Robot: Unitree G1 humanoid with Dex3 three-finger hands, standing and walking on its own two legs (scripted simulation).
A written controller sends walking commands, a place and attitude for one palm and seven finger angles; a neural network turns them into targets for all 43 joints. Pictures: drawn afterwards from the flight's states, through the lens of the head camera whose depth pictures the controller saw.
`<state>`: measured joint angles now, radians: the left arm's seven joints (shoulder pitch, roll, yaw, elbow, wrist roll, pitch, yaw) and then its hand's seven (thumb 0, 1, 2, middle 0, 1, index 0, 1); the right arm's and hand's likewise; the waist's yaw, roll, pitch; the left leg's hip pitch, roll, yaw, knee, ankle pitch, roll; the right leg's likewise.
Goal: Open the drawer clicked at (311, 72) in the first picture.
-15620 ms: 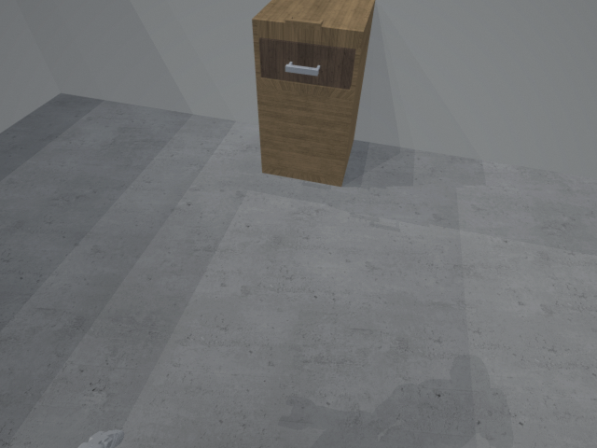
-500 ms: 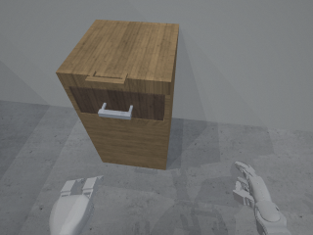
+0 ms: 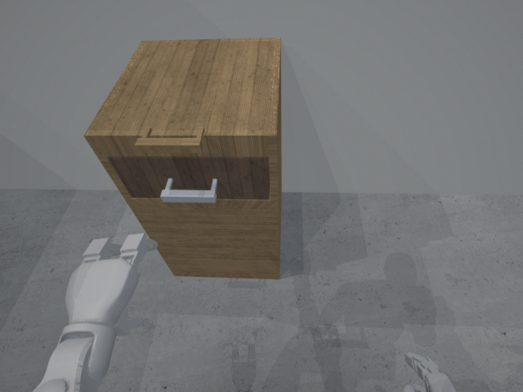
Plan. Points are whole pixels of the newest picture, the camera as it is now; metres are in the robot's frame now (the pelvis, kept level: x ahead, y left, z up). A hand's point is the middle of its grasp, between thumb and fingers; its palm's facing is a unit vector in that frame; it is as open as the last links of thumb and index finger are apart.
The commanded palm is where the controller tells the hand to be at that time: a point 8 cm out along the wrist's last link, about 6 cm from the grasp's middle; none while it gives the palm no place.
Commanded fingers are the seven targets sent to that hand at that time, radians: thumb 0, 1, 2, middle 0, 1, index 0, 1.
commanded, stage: raise the hand with hooked fingers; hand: left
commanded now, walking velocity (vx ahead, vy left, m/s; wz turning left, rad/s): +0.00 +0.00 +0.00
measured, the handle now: (190, 189) +0.57 +0.25 -0.14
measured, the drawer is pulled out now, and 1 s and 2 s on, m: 0.00 0.00 0.00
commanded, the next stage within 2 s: move the hooked fingers above the handle in 0.92 s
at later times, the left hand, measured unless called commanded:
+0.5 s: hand (87, 231) +0.31 +0.29 +0.09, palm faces +0.03 -0.07 -1.00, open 13.8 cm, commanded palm +0.29 +0.29 +0.15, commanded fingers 0.00 -0.50 0.30 -0.30 -1.20 -0.30 -1.20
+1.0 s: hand (93, 223) +0.32 +0.28 +0.10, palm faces +0.08 -0.07 -0.99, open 13.9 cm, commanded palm +0.29 +0.27 +0.15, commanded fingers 0.00 -0.50 0.30 -0.30 -1.20 -0.30 -1.20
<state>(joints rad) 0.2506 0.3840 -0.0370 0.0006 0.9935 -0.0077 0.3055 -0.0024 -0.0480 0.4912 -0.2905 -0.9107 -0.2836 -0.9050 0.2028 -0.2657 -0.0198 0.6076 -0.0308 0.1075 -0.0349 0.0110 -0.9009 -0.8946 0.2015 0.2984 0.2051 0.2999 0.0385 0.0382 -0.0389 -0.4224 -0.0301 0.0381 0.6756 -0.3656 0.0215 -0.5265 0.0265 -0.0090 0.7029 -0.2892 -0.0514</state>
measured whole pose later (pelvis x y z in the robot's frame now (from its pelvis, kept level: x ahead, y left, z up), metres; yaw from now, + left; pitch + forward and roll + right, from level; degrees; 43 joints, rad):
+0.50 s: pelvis +0.01 +0.04 +0.02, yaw +2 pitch +2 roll +0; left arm -0.12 0.45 -0.10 0.12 0.98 0.08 0.08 0.00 -0.48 0.30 -0.32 -1.19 -0.31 -1.19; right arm 0.10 -0.20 0.04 0.57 0.00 0.12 -0.02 0.01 -0.90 -0.89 0.20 0.30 0.21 0.30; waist 0.10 0.06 -0.01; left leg -0.24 -0.07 0.01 0.53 -0.32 0.07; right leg -0.32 -0.01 -0.03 0.52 -0.24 0.00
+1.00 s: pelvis +0.02 +0.03 +0.02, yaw +2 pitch +4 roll +0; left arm -0.08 0.46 -0.04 0.07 0.95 -0.02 0.14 0.00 -0.49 0.30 -0.32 -1.20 -0.32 -1.20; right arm 0.15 -0.26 -0.02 0.63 0.00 0.13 0.00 0.01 -0.90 -0.89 0.20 0.30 0.20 0.30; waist 0.09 0.07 -0.02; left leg -0.26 -0.06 0.01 0.49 -0.30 0.05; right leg -0.34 0.00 -0.03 0.50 -0.23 -0.02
